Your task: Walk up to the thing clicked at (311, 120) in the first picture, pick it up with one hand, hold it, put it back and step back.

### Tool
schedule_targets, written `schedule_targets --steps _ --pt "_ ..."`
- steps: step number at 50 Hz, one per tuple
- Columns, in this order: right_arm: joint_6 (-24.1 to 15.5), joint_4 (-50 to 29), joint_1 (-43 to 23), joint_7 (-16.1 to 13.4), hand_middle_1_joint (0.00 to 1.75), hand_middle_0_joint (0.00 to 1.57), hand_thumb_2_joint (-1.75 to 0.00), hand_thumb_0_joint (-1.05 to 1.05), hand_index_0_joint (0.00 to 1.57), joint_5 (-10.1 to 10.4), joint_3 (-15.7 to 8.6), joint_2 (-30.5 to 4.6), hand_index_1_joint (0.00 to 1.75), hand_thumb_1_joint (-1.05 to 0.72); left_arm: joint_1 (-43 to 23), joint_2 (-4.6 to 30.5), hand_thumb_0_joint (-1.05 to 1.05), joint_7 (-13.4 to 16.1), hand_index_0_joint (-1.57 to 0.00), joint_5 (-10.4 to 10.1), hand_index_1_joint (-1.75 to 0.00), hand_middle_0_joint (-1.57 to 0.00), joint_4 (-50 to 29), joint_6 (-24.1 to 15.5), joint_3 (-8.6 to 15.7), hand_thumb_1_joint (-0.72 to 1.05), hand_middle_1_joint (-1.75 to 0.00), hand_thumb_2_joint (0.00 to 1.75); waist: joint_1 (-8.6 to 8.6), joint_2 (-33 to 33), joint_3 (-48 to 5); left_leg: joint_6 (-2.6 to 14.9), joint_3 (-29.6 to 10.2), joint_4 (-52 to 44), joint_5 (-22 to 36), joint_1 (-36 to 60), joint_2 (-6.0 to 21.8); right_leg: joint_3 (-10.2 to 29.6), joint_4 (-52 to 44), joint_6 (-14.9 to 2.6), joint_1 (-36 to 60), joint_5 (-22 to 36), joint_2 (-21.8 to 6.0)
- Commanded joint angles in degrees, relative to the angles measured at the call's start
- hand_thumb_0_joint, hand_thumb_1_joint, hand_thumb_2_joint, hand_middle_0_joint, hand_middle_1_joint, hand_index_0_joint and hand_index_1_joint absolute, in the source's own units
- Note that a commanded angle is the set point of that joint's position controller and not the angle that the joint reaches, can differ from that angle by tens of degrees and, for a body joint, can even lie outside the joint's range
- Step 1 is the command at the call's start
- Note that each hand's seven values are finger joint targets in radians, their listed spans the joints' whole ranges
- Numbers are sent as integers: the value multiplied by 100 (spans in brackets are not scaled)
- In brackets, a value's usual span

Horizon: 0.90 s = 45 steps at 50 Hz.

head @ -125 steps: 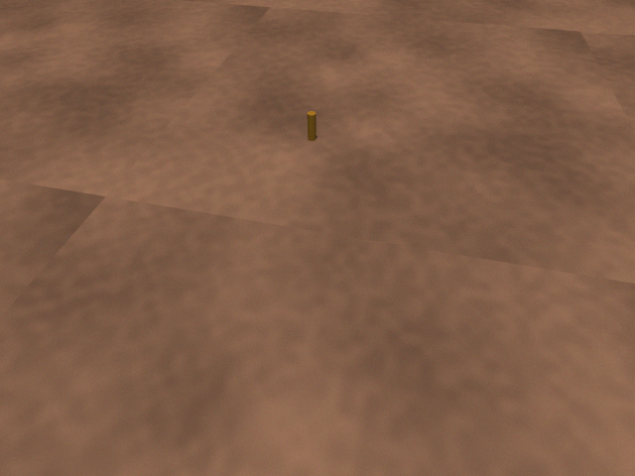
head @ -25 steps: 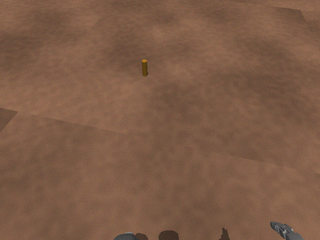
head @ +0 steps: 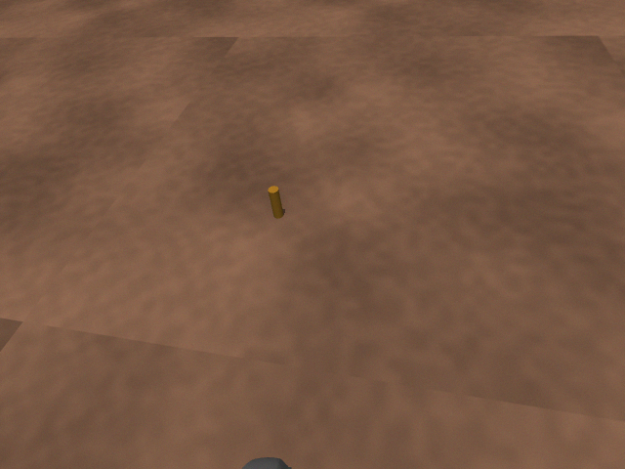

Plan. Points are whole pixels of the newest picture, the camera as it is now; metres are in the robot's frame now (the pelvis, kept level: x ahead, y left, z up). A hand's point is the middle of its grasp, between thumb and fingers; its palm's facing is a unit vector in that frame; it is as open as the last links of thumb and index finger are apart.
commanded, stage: walk up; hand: left
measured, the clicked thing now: (276, 202) +1.28 +0.29 -0.69
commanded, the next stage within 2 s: none
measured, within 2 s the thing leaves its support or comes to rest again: neither
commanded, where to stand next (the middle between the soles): +0.95 +0.09 m, yaw -1 degrees
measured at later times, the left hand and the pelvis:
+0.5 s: hand (136, 372) +0.30 +0.35 -0.14, palm faces -0.03 -0.94 -0.34, open 7.4 cm; pelvis +0.25 +0.07 +0.01, yaw +0 degrees
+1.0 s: hand (197, 240) +0.56 +0.29 -0.11, palm faces -0.03 -0.92 -0.39, open 7.4 cm; pelvis +0.46 +0.03 +0.01, yaw -2 degrees
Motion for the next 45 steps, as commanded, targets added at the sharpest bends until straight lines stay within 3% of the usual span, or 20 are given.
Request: schedule_targets --steps 1,5,10,12,14,15,16,17,18,21,23,27,35,37,39,40,41,42,43,45 --pt "-39 -360 308 57 30 20 -90 0 20 -32 -354 -988 30 -90 25 1721 0 166 -20 5 -30 -20 -389 -206 469 90 -30 90 -162 -1139 -51 -150 -308 -694 720 -592 342 1426 -2270 -811 230 -601 -1136" --pt "-30 -664 -499 174 30 20 -90 0 20 -128 -355 -921 30 -90 124 1813 0 154 -20 56 -30 -20 -442 -251 525 90 -30 90 -3 -943 167 -350 -103 -1999 825 -906 438 1094 -2475 -1007 336 -959 -1229" --pt "-132 -851 -1107 258 30 20 -90 0 20 -112 -340 -732 30 -90 584 1870 0 152 -20 96 -30 -20 -305 -193 537 90 -30 90 250 -923 -66 -182 218 -3268 1317 -170 255 672 -1824 -804 910 547 -1144" --pt "-146 -783 -939 235 30 20 -90 0 20 -114 -387 -771 30 -90 507 1933 0 166 -20 85 -30 -20 -318 -130 546 90 -30 90 128 -965 -185 -90 332 -3412 1046 260 173 685 -1544 -844 865 673 -1240" --pt "-170 -540 -195 178 30 20 -90 0 20 -146 -487 -986 30 -90 418 1841 0 199 -20 95 -30 -20 -402 -95 462 90 -30 90 -311 -541 -496 48 376 -3597 807 1548 -12 435 -434 -692 396 1248 -1059" --pt "-215 -305 709 100 30 20 -90 0 20 -233 -604 -1286 30 -90 543 1541 0 221 -20 90 -30 -20 -439 -61 345 90 -30 90 -725 173 -1071 351 -88 -3838 287 2768 156 154 1224 -489 -139 1315 -664" --pt "-246 -280 1216 -5 30 20 -90 0 20 -296 -766 -1758 30 -90 909 981 0 203 -20 51 -30 -20 -466 -36 165 90 -30 90 -820 1533 -1516 633 -1970 -4201 -679 3840 1453 45 2730 -219 -1465 -882 -29" --pt "-273 -489 978 -50 30 20 -90 0 20 -155 -791 -1986 30 -90 1087 1312 0 269 -20 -26 -30 -20 -392 5 241 90 -30 90 -731 1227 -1473 1118 -3898 -5016 -1106 4109 2215 304 3405 -167 -2399 -1717 523" --pt "-240 -497 816 -50 30 20 -90 0 20 2 -815 -1929 30 -90 726 1718 0 330 -20 50 -30 -20 -311 29 280 90 -30 90 -756 783 -1232 1339 -3868 -4966 -728 3744 2294 842 3732 -240 -2503 -1578 91" --pt "-285 -674 213 -145 30 20 -90 0 20 50 -458 -1209 30 -90 719 1530 0 234 -20 -61 -30 -20 -130 -2 249 90 -30 90 -319 35 -426 485 -1250 -4817 2329 2351 1378 1278 3162 -129 -1721 -488 -209" --pt "-340 -672 117 -153 30 20 -90 0 20 53 -401 -1088 30 -90 850 1395 0 182 -20 -84 -30 -20 -73 88 260 90 -30 90 -161 201 -250 509 -624 -4943 2774 1763 1162 1076 3000 -1 -1340 -222 -224" --pt "-399 -855 11 -157 30 20 -90 0 20 1 -436 -1138 30 -90 484 1271 0 63 -20 9 -30 -20 -261 177 254 90 -30 90 -162 264 34 933 -329 -5299 2184 1784 1259 842 2187 149 -1673 128 -347" --pt "-311 -888 248 -144 30 20 -90 0 20 -36 -439 -1168 30 -90 -562 1112 0 -49 -20 84 -30 -20 -553 120 296 90 -30 90 -375 175 -21 669 110 -4810 2655 1839 1010 147 117 -10 -729 870 -210" --pt "-260 -925 285 -173 30 20 -90 0 20 -37 -466 -1205 30 -90 -372 1151 0 -16 -20 107 -30 -20 -483 101 332 90 -30 90 -276 69 -289 685 28 -4345 2527 1964 1033 59 -43 -104 -285 619 -64" --pt "-235 -1002 325 -181 30 20 -90 0 20 -29 -384 -1015 30 -90 397 1391 0 76 -20 133 -30 -20 -268 29 455 90 -30 90 145 -596 -821 481 361 -2797 2784 1555 670 11 -535 -277 1159 486 124" --pt "-254 -1059 623 -160 30 20 -90 0 20 -15 -264 -699 30 -90 955 1723 0 143 -20 163 -30 -20 -186 -17 601 90 -30 90 359 -1463 -1282 279 582 -1390 1715 720 248 1049 -814 -469 2190 135 -603" --pt "-232 -1083 948 -144 30 20 -90 0 20 -15 -130 -417 30 -90 1149 2119 0 208 -20 142 -30 -20 -270 -51 683 90 -30 90 331 -2201 -1475 57 406 -401 -1137 -646 -441 3347 -1107 -922 3089 -48 -2014" --pt "-161 -921 826 -208 30 20 -90 0 20 -7 -273 -1060 30 -90 963 2148 0 227 -20 33 -30 -20 -285 -12 671 90 -30 90 390 -1606 -1292 45 26 115 -1331 -1120 -309 4204 -1459 -1429 3008 -299 -2421" --pt "-143 -854 541 -249 30 20 -90 0 20 -33 -295 -1199 30 -90 817 2070 0 250 -20 -32 -30 -20 -354 3 640 90 -30 90 404 -1311 -954 8 -201 384 -1190 -1137 -133 4102 -1631 -1568 2411 -253 -2392" --pt "-144 -755 395 -206 30 20 -90 0 20 47 -283 -1021 30 -90 409 1744 0 290 -20 -29 -30 -20 -465 -28 520 90 -30 90 169 -949 -444 27 -588 335 -577 -922 -33 2514 -1641 -1179 1524 839 -1785"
